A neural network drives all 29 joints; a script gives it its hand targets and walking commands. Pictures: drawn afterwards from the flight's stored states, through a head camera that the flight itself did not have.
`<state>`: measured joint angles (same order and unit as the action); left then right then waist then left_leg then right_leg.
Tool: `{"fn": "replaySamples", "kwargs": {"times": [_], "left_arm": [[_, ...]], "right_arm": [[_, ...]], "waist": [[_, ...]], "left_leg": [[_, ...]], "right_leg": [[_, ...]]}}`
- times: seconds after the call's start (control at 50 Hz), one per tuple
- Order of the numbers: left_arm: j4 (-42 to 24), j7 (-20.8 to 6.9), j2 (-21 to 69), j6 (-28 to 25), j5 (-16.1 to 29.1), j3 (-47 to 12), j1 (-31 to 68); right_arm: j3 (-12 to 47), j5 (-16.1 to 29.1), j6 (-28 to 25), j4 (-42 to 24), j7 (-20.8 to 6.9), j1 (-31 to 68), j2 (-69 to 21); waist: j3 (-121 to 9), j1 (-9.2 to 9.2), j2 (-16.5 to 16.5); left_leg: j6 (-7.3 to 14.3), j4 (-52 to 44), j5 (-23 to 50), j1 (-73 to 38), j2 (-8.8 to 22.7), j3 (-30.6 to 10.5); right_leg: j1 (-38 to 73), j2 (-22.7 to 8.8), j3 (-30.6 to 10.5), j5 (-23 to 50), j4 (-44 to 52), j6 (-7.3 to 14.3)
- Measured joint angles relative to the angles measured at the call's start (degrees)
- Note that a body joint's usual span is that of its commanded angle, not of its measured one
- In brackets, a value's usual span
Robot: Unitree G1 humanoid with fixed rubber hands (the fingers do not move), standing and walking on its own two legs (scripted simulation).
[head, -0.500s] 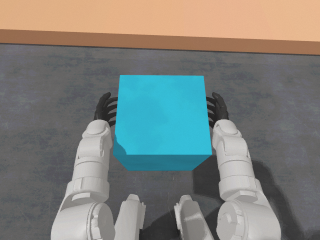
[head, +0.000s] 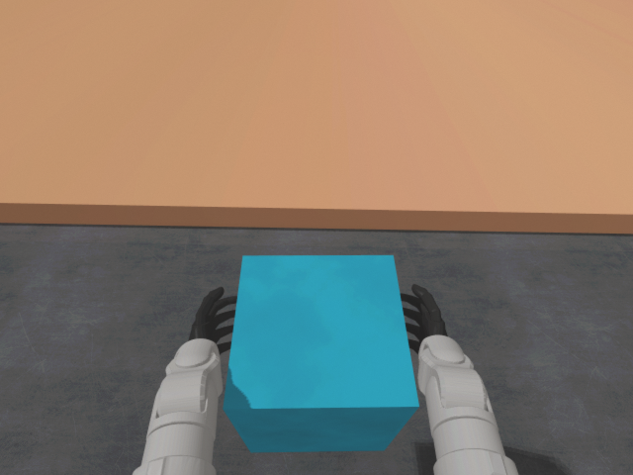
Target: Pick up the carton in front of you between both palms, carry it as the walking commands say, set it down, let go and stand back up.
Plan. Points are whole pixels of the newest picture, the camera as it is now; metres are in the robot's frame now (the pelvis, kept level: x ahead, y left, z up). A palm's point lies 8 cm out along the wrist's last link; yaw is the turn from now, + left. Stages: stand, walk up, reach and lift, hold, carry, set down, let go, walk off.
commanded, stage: reach and lift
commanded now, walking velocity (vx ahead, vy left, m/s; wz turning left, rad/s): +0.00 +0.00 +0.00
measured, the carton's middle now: (318, 359) +0.32 +0.00 -0.08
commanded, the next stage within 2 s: hold in 1.16 s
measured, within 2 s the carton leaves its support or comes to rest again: neither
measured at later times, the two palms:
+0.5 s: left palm (193, 345) +0.29 +0.15 +0.05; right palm (448, 341) +0.29 -0.15 +0.05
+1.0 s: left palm (192, 334) +0.29 +0.15 +0.06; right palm (449, 330) +0.30 -0.15 +0.06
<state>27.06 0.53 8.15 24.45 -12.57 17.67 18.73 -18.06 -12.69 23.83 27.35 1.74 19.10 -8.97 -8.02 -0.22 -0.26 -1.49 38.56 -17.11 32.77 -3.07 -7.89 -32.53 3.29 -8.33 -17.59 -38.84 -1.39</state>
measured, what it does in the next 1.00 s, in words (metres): stands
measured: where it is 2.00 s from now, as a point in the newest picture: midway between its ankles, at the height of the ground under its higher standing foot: outside the picture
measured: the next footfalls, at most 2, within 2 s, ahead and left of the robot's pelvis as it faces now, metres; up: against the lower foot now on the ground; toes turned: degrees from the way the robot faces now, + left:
none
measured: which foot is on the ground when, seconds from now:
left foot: down 0.00-1.00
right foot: down 0.00-1.00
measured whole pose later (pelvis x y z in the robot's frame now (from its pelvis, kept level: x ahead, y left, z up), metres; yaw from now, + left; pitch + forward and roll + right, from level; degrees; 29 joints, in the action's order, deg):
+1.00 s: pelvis +0.01 +0.00 +0.03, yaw +0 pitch -4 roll +0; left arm 16.4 -0.4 8.5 39.0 -15.5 12.7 14.3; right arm -13.4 -15.7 38.3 16.9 -0.2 14.8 -8.7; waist -0.3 -0.2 -0.2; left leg -0.9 21.4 -11.5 5.9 -1.9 -7.8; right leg -5.6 1.8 -8.0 -11.9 -21.6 -0.9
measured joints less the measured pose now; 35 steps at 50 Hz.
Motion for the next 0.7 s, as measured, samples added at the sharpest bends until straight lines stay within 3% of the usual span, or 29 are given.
{"fn": "replaySamples", "kwargs": {"times": [0.16,0.26,0.7], "left_arm": [[-5.6,0.3,0.3,6.1,-0.2,-3.6,-4.9],[-5.4,-0.3,0.5,9.6,-2.0,-3.2,-4.0],[-6.9,-1.6,1.3,12.0,-4.2,-1.3,-0.9]], "right_arm": [[3.5,0.0,6.1,-5.3,-0.4,-4.8,0.4],[2.9,-2.1,9.5,-5.2,-1.2,-3.9,0.3],[1.0,-4.2,11.9,-6.8,-2.3,-0.9,-0.6]], "waist": [[2.4,0.04,0.1],[4.0,0.01,0.1],[8.3,0.04,0.2]], "left_leg": [[0.3,-9.9,3.2,-15.2,0.6,-0.2],[0.4,-12.3,4.1,-20.5,0.8,-0.1],[0.3,-13.7,5.1,-23.5,1.0,0.0]], "right_leg": [[15.3,-0.8,-0.2,3.2,10.0,0.2],[20.5,-0.9,-0.2,4.1,12.3,0.3],[23.6,-1.1,0.2,5.2,13.9,0.4]]}}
